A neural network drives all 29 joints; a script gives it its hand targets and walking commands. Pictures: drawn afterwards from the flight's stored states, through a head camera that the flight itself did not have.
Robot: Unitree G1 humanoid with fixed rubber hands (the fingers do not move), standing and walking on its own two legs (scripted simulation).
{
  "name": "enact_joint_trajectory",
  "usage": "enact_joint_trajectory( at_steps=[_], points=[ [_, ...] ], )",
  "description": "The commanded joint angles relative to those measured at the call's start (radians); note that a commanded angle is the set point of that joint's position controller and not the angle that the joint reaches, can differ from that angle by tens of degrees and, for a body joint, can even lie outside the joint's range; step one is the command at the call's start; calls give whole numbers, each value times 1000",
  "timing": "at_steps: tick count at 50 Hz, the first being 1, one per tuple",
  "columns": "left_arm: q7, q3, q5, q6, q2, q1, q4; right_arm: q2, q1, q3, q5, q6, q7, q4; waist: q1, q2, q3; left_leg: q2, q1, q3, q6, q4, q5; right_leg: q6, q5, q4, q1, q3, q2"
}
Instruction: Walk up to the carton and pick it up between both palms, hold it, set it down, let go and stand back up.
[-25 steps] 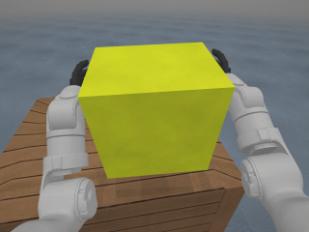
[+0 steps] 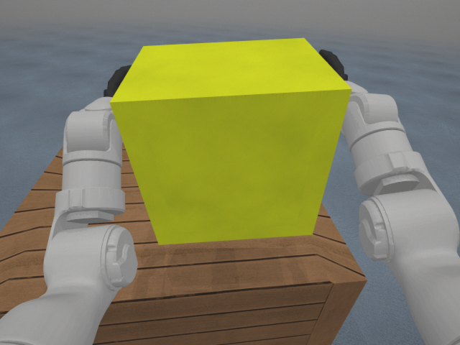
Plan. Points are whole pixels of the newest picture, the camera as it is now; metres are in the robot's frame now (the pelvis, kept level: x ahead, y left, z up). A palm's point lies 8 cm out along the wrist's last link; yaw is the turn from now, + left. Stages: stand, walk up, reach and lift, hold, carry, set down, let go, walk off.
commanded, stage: hold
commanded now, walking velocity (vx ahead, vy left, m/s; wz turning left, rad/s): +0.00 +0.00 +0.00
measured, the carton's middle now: (230, 143) +0.34 -0.01 +0.26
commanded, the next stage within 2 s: none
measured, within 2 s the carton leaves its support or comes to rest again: neither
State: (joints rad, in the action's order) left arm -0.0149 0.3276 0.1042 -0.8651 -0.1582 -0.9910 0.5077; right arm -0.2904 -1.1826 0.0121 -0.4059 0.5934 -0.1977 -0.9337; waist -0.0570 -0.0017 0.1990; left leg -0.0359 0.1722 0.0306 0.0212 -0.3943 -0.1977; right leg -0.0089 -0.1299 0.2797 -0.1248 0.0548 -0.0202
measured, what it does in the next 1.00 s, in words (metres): stands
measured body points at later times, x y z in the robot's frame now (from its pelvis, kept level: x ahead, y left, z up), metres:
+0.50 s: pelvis +0.01 +0.00 +0.00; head -0.09 +0.00 +0.44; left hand +0.39 +0.17 +0.31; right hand +0.40 -0.17 +0.33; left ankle +0.01 +0.13 -0.75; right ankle +0.01 -0.11 -0.75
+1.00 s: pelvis +0.01 +0.00 +0.00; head -0.09 +0.00 +0.44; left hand +0.38 +0.16 +0.31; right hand +0.39 -0.18 +0.32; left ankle +0.01 +0.13 -0.75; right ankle +0.01 -0.11 -0.75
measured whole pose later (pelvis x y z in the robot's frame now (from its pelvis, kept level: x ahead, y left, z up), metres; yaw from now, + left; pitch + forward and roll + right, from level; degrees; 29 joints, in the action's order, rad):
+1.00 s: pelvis +0.01 +0.00 +0.00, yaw -1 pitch -3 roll -2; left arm 0.01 0.35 0.10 -0.91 -0.12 -0.92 0.38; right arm -0.30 -1.10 -0.04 -0.47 0.64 -0.22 -0.81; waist -0.05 -0.04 0.21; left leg -0.04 0.13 0.01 0.01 -0.40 -0.22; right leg 0.00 -0.15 0.29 -0.09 0.04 -0.02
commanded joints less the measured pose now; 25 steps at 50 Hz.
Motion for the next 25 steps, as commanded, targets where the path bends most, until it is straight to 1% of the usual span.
enact_joint_trajectory(
  at_steps=[1,2,3,4,5,6,8,9,10,11,12,13,14,15,16,17,18,19,20,21,22,23,24,25],
  points=[
    [-122,-368,-161,65,541,-798,-270,685,-739,-226,-220,18,121,368,-30,-78,360,65,-40,27,45,50,291,34,349,26,284,-77,-50],
    [-121,-351,-147,55,531,-777,-247,677,-748,-227,-219,21,118,379,-15,-72,323,68,-40,23,41,50,286,36,330,18,269,-72,-51],
    [-120,-350,-147,54,529,-791,-244,671,-764,-216,-214,21,120,374,-13,-71,304,65,-36,21,38,59,252,34,278,8,240,-70,-52],
    [-118,-346,-145,56,522,-800,-249,685,-749,-222,-209,26,123,354,-6,-47,275,61,-28,18,31,65,246,34,254,6,229,-66,-56],
    [-115,-343,-154,62,525,-843,-253,702,-768,-215,-204,28,130,350,-3,-34,279,58,-10,16,24,77,193,37,201,1,218,-66,-53],
    [-111,-366,-174,66,544,-872,-256,703,-799,-202,-197,25,137,363,-1,-46,271,50,23,20,22,89,146,30,146,1,201,-65,-53],
    [-100,-365,-182,67,549,-902,-240,716,-823,-194,-182,25,151,347,9,-29,266,46,49,19,7,104,75,28,74,-2,185,-67,-52],
    [-94,-357,-189,72,539,-900,-229,743,-850,-201,-175,21,153,373,23,10,277,49,58,15,-3,95,74,35,84,0,182,-68,-50],
    [-90,-360,-185,75,547,-920,-217,742,-858,-188,-165,23,155,352,19,2,278,47,65,15,-5,100,45,33,66,2,173,-69,-52],
    [-85,-353,-189,79,551,-926,-210,758,-881,-196,-169,17,156,375,35,7,304,48,71,13,-10,92,57,34,85,10,183,-70,-56],
    [-84,-331,-188,77,542,-885,-165,765,-898,-203,-168,15,150,402,46,50,318,54,74,8,-25,78,58,43,112,7,195,-79,-51],
    [-83,-309,-176,81,526,-878,-138,772,-884,-200,-163,25,148,362,49,73,280,53,90,7,-32,86,24,46,90,5,194,-79,-50],
    [-80,-300,-172,85,527,-875,-148,773,-887,-207,-171,22,150,363,61,76,305,52,81,13,-36,85,37,44,95,9,197,-77,-54],
    [-81,-299,-167,77,523,-855,-127,750,-858,-197,-171,29,147,332,40,53,280,54,69,12,-31,81,60,41,119,4,192,-84,-52],
    [-88,-290,-152,68,515,-831,-110,731,-825,-193,-170,38,142,300,33,44,260,56,62,14,-24,83,67,36,123,0,195,-85,-50],
    [-96,-266,-136,63,500,-844,-94,715,-813,-184,-166,47,141,256,35,32,220,55,60,10,-19,96,49,34,89,-8,178,-85,-48],
    [-105,-254,-126,55,489,-839,-78,706,-803,-178,-160,53,139,237,32,29,202,55,59,4,-18,100,54,34,88,-13,176,-89,-44],
    [-113,-257,-136,59,482,-838,-104,730,-807,-202,-174,49,133,277,37,49,242,62,59,1,-25,86,80,45,139,-7,206,-95,-40],
    [-118,-257,-135,56,479,-826,-88,728,-821,-207,-181,50,125,296,34,54,245,66,49,5,-25,80,88,48,169,-7,210,-96,-36],
    [-125,-277,-137,49,490,-810,-81,704,-816,-192,-186,50,116,311,10,17,232,62,27,16,-10,73,119,43,219,-7,204,-95,-34],
    [-132,-281,-134,48,493,-823,-79,684,-808,-176,-186,54,111,291,-9,-7,215,63,28,16,-1,79,114,41,208,-12,201,-95,-33],
    [-139,-297,-138,50,500,-824,-104,685,-786,-178,-189,56,109,291,-21,-26,234,63,24,18,9,78,132,38,227,-8,224,-93,-34],
    [-144,-307,-140,49,500,-817,-108,680,-792,-176,-187,50,104,325,-29,-27,245,68,18,18,12,69,156,42,270,-7,228,-94,-32],
    [-145,-317,-140,54,497,-833,-150,680,-765,-177,-196,55,99,308,-42,-45,246,68,2,22,24,68,173,43,282,-2,235,-91,-34]
  ],
)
